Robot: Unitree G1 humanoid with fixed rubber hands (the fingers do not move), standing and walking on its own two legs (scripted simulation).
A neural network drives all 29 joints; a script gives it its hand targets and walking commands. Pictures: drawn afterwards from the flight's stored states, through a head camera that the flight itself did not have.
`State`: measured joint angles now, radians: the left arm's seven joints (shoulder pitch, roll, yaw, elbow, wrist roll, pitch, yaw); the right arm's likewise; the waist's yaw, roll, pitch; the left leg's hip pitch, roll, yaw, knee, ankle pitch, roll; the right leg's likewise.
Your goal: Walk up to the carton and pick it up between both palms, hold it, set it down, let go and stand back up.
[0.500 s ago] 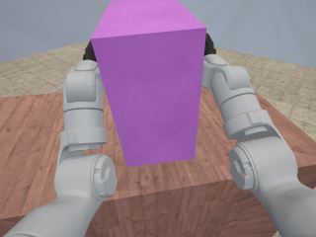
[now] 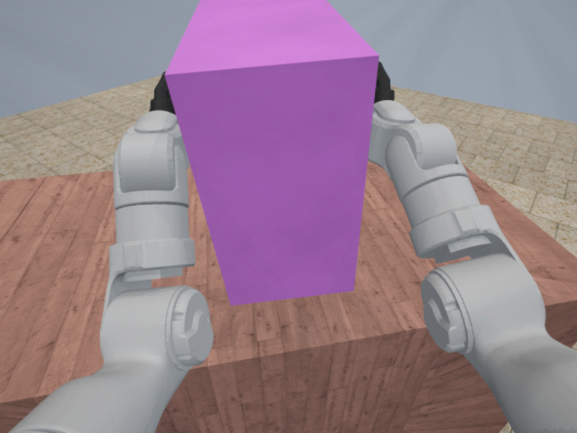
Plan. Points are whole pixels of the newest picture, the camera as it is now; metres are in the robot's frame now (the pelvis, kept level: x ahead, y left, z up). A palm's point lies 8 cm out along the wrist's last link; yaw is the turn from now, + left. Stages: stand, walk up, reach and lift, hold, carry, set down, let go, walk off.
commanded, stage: hold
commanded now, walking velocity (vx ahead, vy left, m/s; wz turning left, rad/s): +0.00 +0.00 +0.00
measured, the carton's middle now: (275, 141) +0.40 +0.01 +0.27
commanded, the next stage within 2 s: none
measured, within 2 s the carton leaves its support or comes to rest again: neither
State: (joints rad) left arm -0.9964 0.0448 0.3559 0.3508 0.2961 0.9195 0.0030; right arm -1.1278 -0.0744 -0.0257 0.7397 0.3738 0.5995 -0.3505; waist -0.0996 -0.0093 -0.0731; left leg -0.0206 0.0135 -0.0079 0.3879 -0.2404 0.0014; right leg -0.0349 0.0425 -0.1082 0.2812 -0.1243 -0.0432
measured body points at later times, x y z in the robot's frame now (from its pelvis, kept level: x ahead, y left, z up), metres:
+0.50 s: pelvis +0.00 -0.01 +0.00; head -0.08 +0.01 +0.44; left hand +0.39 +0.14 +0.31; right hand +0.39 -0.12 +0.32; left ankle -0.01 +0.11 -0.75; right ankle +0.03 -0.09 -0.75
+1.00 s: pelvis +0.00 +0.00 +0.00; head -0.09 +0.01 +0.44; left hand +0.39 +0.14 +0.33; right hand +0.38 -0.12 +0.33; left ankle -0.01 +0.11 -0.75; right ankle +0.03 -0.09 -0.75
